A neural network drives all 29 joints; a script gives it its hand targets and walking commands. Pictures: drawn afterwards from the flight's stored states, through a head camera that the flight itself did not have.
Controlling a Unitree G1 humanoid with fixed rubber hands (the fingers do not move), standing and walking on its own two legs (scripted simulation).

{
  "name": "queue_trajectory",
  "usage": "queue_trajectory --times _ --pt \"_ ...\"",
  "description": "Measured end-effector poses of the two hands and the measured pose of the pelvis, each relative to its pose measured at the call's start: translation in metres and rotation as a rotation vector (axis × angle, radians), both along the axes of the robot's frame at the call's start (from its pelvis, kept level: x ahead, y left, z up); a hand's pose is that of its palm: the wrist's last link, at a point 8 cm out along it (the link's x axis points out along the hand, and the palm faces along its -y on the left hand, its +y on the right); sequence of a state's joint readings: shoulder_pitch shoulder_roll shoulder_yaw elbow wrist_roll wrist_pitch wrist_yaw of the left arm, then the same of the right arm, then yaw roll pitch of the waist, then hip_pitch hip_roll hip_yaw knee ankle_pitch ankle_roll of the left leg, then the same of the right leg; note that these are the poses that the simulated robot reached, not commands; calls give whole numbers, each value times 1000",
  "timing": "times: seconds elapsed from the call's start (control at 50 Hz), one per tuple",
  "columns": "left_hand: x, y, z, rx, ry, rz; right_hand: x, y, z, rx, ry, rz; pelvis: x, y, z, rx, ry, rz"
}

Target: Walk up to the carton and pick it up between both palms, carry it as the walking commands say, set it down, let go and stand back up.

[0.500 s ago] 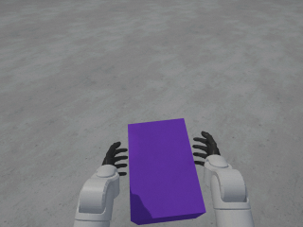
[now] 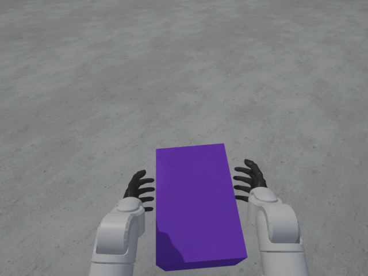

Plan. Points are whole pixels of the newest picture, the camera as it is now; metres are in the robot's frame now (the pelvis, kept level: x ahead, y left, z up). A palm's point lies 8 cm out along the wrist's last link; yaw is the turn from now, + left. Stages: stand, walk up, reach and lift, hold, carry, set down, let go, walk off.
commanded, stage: carry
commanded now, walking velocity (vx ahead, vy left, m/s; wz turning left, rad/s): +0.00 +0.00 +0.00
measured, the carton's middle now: (195, 206) +0.31 +0.00 -0.03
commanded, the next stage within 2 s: none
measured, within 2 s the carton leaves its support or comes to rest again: neither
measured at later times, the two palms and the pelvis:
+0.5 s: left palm (133, 205) +0.26 +0.13 +0.05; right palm (256, 195) +0.29 -0.13 +0.07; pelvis +0.00 +0.00 +0.00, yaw +0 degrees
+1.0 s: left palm (134, 207) +0.26 +0.13 +0.05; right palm (258, 198) +0.28 -0.13 +0.06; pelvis +0.00 +0.00 +0.00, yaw +0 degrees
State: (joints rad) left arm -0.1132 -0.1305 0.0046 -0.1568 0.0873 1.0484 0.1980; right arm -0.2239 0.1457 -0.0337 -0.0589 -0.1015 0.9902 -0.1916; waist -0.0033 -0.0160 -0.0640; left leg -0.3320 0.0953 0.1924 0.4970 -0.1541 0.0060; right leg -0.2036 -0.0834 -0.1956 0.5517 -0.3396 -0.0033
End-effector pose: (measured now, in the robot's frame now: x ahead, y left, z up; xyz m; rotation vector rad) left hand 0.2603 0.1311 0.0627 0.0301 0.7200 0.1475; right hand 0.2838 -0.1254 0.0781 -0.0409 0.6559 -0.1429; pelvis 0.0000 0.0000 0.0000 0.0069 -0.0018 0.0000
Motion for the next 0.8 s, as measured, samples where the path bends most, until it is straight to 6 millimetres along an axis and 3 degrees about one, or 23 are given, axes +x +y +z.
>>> queue_trajectory --times 0.8 --pt "3 -1 -11 -15 -33 1 1 -4 -13 21 -21 -2 -1 -2 -1 1 -10 -2"
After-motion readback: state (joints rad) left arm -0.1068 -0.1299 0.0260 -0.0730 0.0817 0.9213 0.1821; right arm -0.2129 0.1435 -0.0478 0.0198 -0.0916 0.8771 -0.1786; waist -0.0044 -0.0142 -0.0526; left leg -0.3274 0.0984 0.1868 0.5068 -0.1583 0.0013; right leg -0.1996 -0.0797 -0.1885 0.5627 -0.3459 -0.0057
